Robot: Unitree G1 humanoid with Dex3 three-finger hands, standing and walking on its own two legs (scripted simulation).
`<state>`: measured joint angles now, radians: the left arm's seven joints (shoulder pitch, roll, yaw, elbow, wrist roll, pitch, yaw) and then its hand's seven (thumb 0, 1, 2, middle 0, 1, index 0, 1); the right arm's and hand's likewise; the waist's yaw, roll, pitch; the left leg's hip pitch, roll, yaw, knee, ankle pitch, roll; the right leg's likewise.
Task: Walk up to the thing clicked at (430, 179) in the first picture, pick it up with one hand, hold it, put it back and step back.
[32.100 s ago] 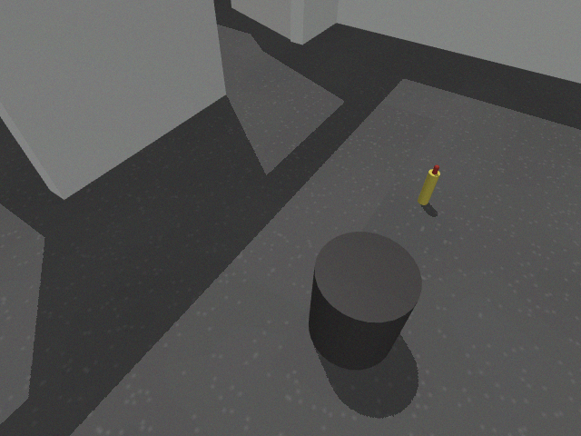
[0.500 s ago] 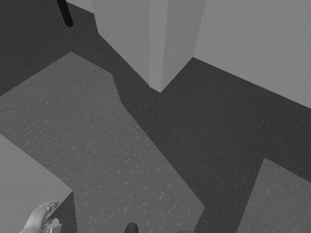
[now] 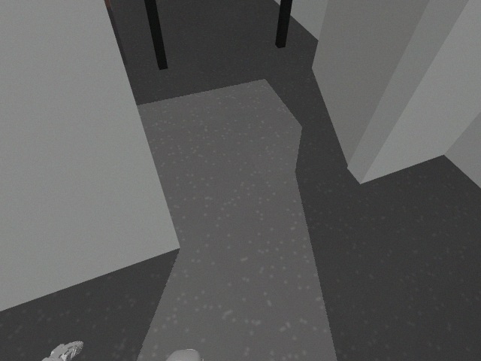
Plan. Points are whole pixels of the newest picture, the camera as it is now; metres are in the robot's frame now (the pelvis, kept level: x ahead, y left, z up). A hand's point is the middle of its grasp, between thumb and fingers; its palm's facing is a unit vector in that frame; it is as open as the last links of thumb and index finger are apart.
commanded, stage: walk up
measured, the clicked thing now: out of the picture -0.79 -0.14 -0.66
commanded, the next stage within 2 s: none
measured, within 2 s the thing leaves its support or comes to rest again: neither
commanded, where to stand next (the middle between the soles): +0.10 +0.05 m, yaw +51 degrees
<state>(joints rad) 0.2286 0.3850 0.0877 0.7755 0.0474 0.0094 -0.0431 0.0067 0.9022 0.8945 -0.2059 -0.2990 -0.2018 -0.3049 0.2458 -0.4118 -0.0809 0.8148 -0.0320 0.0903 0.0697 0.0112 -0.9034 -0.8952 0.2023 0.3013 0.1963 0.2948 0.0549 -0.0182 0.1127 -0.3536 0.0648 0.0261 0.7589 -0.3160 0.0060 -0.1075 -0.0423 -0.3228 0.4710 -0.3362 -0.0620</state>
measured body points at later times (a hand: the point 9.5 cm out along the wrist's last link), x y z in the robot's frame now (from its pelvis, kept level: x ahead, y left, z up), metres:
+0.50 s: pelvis +0.06 +0.02 -0.02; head +0.11 +0.03 +0.43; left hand +0.05 +0.36 -0.11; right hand +0.28 -0.23 -0.11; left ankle +0.02 +0.13 -0.74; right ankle +0.17 -0.08 -0.73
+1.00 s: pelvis +0.04 +0.04 -0.03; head +0.05 +0.09 +0.42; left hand -0.09 +0.37 -0.14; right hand +0.30 -0.18 -0.11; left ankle -0.01 +0.15 -0.74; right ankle +0.15 -0.07 -0.71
